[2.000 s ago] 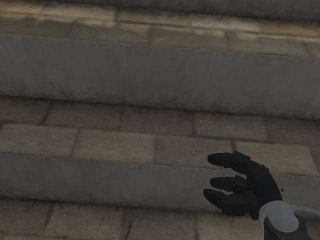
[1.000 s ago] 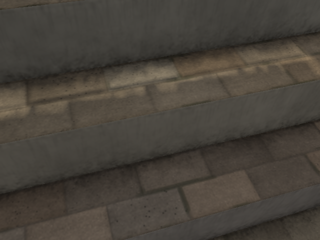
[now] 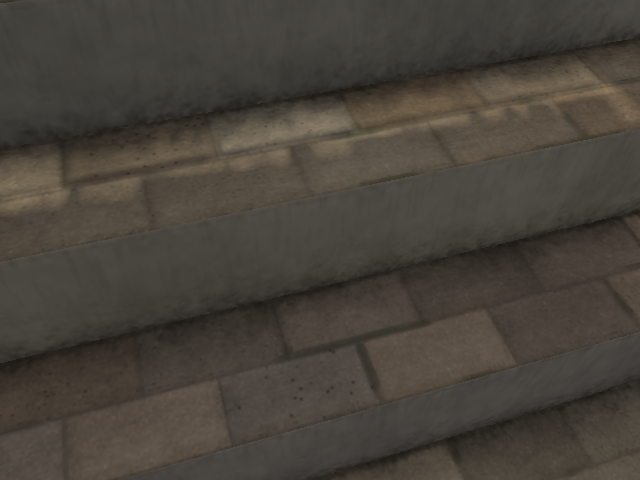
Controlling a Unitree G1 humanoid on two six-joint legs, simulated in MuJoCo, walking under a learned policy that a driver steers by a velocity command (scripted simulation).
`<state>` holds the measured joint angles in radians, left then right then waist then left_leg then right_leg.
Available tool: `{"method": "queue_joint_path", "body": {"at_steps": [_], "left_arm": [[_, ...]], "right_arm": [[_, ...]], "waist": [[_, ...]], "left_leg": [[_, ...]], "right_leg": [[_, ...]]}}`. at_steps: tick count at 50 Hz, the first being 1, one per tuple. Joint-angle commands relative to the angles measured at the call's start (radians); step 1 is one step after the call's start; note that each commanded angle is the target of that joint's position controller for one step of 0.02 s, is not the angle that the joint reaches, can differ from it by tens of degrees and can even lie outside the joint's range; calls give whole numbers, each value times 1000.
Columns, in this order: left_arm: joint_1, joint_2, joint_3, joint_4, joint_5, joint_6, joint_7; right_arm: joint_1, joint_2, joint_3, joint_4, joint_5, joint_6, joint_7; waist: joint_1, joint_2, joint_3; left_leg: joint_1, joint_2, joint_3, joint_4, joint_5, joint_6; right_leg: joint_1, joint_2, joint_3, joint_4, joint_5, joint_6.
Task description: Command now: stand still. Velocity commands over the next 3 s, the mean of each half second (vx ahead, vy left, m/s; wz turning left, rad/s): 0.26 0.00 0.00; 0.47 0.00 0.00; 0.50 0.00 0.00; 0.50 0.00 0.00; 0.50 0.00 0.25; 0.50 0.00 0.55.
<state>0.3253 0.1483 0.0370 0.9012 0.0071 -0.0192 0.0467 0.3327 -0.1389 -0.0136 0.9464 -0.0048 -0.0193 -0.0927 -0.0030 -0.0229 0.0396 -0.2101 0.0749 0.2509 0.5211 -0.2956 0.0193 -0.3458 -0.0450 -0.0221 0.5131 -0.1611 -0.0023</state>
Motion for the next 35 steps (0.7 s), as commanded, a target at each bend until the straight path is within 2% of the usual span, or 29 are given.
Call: {"method": "queue_joint_path", "body": {"at_steps": [1,3,5,7,9,11,12,13,14,15,16,17,18,19,20,21,22,23,24,25,26,27,28,29,30,31,32,34,35], "left_arm": [[57,68,10,-29,-1,-10,-5],[64,63,8,-17,-2,-8,-6],[59,62,10,-4,-8,-7,-13],[20,63,12,-13,-5,-14,-23],[-44,32,0,-47,3,-28,-39],[-63,37,5,-69,5,-40,-51],[-46,53,11,-79,8,-42,-59],[-60,56,17,-100,1,-43,-61],[-59,44,7,-108,-13,-51,-65],[-28,35,7,-103,-21,-59,-66],[28,27,4,-81,-19,-61,-61],[114,32,8,-21,-7,-60,-53],[224,56,20,18,1,-63,-42],[347,89,35,64,14,-64,-35],[436,175,54,71,19,-57,-20],[382,259,68,60,12,-40,-8],[250,240,62,36,34,-41,-13],[193,221,56,51,44,-47,-17],[198,169,45,82,44,-61,-32],[226,129,35,120,41,-84,-31],[219,62,11,140,46,-97,-36],[223,31,-2,162,43,-102,-41],[202,40,-11,165,41,-104,-47],[355,-15,-23,218,39,-112,-32],[482,13,-20,252,38,-115,-5],[498,63,-10,244,47,-116,17],[442,93,1,220,44,-125,29],[358,75,-3,205,23,-144,30],[330,67,-7,207,16,-147,23]], "right_arm": [[61,-74,-11,-25,0,-10,-3],[71,-68,-8,-18,-1,-12,-1],[53,-104,-17,-16,-6,-12,4],[68,-140,-29,0,-2,-10,7],[101,-161,-43,35,7,-13,17],[110,-167,-51,71,5,-24,22],[82,-164,-54,83,0,-30,21],[62,-200,-64,80,-6,-37,22],[46,-188,-59,85,-14,-38,21],[-29,-183,-57,64,-22,-33,25],[-46,-177,-54,64,-12,-32,28],[-52,-167,-51,80,-10,-26,40],[-47,-179,-54,88,-1,-21,57],[-51,-166,-46,91,8,-34,79],[-68,-115,-26,52,12,-51,104],[-60,-86,-23,6,17,-58,119],[-119,-56,-24,-11,-6,-63,105],[-236,-20,-15,-78,-25,-77,105],[-326,12,3,-143,-20,-97,97],[-383,63,25,-206,-36,-99,96],[-334,52,23,-214,-29,-98,99],[-321,81,35,-234,-17,-93,99],[-326,70,39,-274,-7,-81,93],[-468,62,49,-298,-32,-87,81],[-501,60,51,-316,-58,-93,85],[-500,51,51,-333,-58,-87,99],[-498,54,56,-350,-47,-69,111],[-581,74,77,-415,-46,-28,113],[-633,76,87,-445,-40,-11,107]], "waist": [[1,7,18],[-3,12,5],[-10,58,30],[-32,129,65],[-53,176,93],[-50,179,76],[-25,152,56],[-1,108,65],[5,80,69],[34,58,64],[56,11,48],[78,-23,30],[110,-60,-29],[163,-127,-81],[176,-275,-121],[146,-440,-175],[107,-263,-82],[91,-131,-61],[91,-32,-35],[59,15,3],[38,64,-18],[25,46,-19],[-2,15,6],[123,72,-26],[160,46,-81],[141,32,-141],[104,15,-183],[60,-5,-126],[52,-14,-88]], "left_leg": [[33,90,-164,-138,-77,62],[37,95,-172,-159,-138,67],[35,114,-215,-213,-281,85],[66,183,-301,-291,-404,136],[50,290,-389,-378,-465,194],[43,349,-424,-431,-442,244],[70,336,-402,-424,-370,240],[88,305,-334,-413,-312,221],[74,280,-288,-397,-223,213],[36,251,-235,-370,-118,206],[-8,219,-185,-321,-71,202],[-53,189,-149,-206,-25,205],[-68,130,-100,-20,31,206],[-212,88,-72,246,88,192],[-367,24,-97,510,28,132],[-604,-125,-144,898,-109,62],[-729,-111,-246,1358,-73,47],[-915,-102,-272,1665,5,66],[-1029,-92,-282,1827,54,98],[-1100,-66,-332,1861,66,127],[-1134,-83,-336,1914,71,148],[-1197,-110,-350,2044,32,171],[-1217,-111,-356,2013,-36,184],[-1354,-130,-307,2059,-58,181],[-1479,-111,-253,2031,-108,164],[-1474,-82,-222,1938,-170,147],[-1368,-48,-206,1842,-192,136],[-1212,-3,-189,1698,-175,121],[-1134,11,-139,1561,-139,118]], "right_leg": [[-53,-69,97,-103,0,-100],[-48,-59,89,-105,-54,-100],[-104,-20,46,-67,-158,-110],[-227,16,-34,62,-198,-123],[-304,-23,-71,232,-150,-124],[-354,-72,-64,449,-157,-117],[-381,-90,-40,540,-192,-114],[-390,-105,-32,471,-239,-111],[-347,-89,-50,398,-234,-125],[-261,-87,-52,294,-193,-148],[-128,-46,-101,167,-139,-163],[-20,-9,-144,128,-74,-180],[98,35,-170,44,-95,-184],[301,-16,-60,-25,-85,-175],[385,-195,319,-240,-351,-180],[431,-327,749,-523,-711,-298],[337,-382,737,-525,-656,-324],[364,-362,553,-419,-452,-310],[366,-332,401,-350,-282,-268],[340,-306,293,-309,-168,-228],[338,-290,244,-289,-139,-195],[320,-287,223,-279,-107,-183],[270,-288,172,-313,-100,-164],[525,-236,233,-241,127,-185],[775,-222,255,-160,460,-202],[862,-233,242,-155,589,-204],[794,-251,232,-208,533,-207],[540,-261,222,-361,299,-222],[430,-234,174,-449,222,-219]]}}
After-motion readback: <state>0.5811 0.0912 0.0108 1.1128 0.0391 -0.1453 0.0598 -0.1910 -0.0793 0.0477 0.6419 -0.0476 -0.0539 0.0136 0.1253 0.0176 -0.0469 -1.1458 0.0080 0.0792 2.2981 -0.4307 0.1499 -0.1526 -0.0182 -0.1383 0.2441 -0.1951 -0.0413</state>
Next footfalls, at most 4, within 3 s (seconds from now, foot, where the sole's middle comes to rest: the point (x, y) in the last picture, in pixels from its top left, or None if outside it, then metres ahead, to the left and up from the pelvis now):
0.38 right None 0.14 -0.14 -0.77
0.84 left None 0.28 0.08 -0.56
1.44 right None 0.36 -0.24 -0.56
1.90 left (390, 323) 0.59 -0.08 -0.34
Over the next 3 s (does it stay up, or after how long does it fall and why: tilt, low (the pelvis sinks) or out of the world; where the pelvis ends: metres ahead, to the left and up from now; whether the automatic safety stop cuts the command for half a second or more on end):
stays up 0.76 -0.18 0.57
